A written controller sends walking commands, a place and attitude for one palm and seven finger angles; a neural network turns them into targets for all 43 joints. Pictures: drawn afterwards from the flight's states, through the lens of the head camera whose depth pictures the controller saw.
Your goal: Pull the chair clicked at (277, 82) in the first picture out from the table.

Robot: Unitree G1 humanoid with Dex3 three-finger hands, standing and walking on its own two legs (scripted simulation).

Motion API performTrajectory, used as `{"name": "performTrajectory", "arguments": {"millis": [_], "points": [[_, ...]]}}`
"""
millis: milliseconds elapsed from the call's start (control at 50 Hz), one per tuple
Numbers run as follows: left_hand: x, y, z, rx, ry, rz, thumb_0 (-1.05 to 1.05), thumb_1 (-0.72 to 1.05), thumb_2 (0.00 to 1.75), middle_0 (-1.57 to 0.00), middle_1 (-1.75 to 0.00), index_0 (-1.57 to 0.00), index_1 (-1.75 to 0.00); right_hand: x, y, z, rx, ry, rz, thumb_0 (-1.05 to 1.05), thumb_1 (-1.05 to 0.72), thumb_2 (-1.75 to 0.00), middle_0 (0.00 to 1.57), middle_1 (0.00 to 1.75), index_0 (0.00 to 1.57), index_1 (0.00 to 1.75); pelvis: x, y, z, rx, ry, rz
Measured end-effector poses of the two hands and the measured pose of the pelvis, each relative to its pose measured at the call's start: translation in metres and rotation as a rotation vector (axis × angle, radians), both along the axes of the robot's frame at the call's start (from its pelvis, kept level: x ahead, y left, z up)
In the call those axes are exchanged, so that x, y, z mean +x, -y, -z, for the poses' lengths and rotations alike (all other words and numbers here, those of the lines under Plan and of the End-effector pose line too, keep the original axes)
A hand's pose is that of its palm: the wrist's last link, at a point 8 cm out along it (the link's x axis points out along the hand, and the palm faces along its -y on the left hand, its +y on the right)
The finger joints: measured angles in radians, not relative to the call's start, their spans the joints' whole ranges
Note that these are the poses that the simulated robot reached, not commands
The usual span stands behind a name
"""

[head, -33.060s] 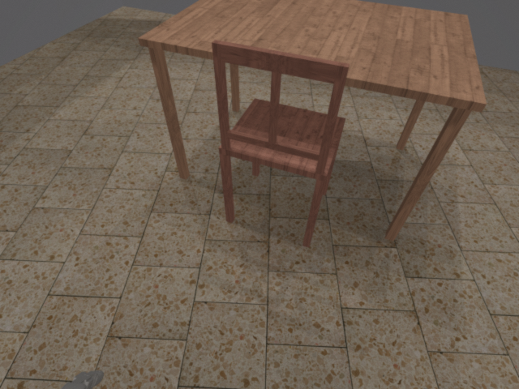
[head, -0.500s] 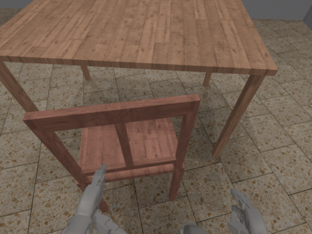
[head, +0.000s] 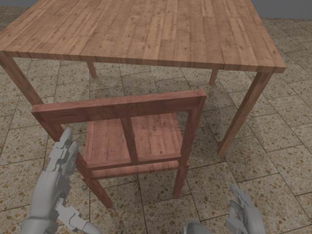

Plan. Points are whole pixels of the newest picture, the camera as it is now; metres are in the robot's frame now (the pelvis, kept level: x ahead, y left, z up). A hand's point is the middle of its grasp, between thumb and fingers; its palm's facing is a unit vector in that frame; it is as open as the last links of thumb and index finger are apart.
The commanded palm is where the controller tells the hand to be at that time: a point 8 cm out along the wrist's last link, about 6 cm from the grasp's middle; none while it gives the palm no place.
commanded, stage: draw the hand back to the body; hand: left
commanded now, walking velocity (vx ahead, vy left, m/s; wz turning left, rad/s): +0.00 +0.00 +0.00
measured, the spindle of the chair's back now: (130, 141) +0.38 +0.10 -0.03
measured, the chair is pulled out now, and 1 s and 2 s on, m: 0.17 0.17 0.17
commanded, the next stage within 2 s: step back with the hand held close in 1.08 s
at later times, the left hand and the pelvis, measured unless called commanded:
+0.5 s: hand (24, 163) +0.21 +0.23 +0.19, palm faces +0.39 -0.84 -0.39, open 12.3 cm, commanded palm +0.16 +0.28 +0.20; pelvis +0.02 +0.00 +0.05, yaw +0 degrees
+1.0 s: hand (0, 151) +0.21 +0.25 +0.22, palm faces +0.45 -0.80 -0.39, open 7.6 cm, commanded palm +0.16 +0.30 +0.24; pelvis +0.02 +0.00 +0.06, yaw -1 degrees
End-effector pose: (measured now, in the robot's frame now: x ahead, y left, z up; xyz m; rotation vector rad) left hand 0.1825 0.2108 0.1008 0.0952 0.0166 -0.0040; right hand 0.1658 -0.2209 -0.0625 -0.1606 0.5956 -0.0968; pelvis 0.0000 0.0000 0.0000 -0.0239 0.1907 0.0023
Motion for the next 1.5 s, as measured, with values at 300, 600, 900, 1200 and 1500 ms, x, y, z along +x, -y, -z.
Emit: {"name": "performTrajectory", "arguments": {"millis": [300, 600, 900, 1200, 1500], "points": [[-0.020, -0.035, -0.053, 0.273, -0.024, -0.285, -0.01, -0.13, 0.40, -0.07, -0.09, -0.06, -0.09, 0.012, 0.013, -0.030, -0.054, 0.002, 0.049, 0.01, -0.91, -0.90, 0.20, 0.30, 0.20, 0.30, 0.017, -0.001, -0.031, 0.006, 0.139, -0.005], [-0.015, -0.065, -0.119, 0.369, 0.172, -0.399, 0.00, 0.40, 0.66, -0.14, -0.20, -0.14, -0.20, 0.027, -0.001, -0.043, -0.008, 0.016, 0.003, 0.01, -0.91, -0.90, 0.20, 0.30, 0.20, 0.30, 0.024, 0.002, -0.051, 0.007, 0.224, 0.010], [-0.014, -0.082, -0.138, 0.376, 0.239, -0.464, 0.01, 0.83, 0.87, -0.20, -0.29, -0.20, -0.29, 0.024, 0.007, -0.046, -0.018, -0.012, 0.005, 0.01, -0.91, -0.90, 0.20, 0.30, 0.20, 0.30, 0.021, 0.002, -0.058, 0.009, 0.249, 0.021], [-0.013, -0.081, -0.147, 0.395, 0.269, -0.447, 0.01, 0.88, 0.90, -0.21, -0.30, -0.21, -0.30, 0.024, 0.005, -0.048, -0.014, -0.007, 0.008, 0.01, -0.91, -0.90, 0.20, 0.30, 0.20, 0.30, 0.023, 0.001, -0.060, 0.004, 0.260, 0.025], [0.011, -0.076, -0.131, 0.461, 0.183, -0.310, 0.01, 0.89, 0.90, -0.21, -0.30, -0.21, -0.30, -0.003, 0.015, -0.041, -0.035, -0.116, 0.097, 0.01, -0.91, -0.90, 0.20, 0.30, 0.20, 0.30, 0.012, -0.009, -0.060, 0.014, 0.199, 0.052]]}}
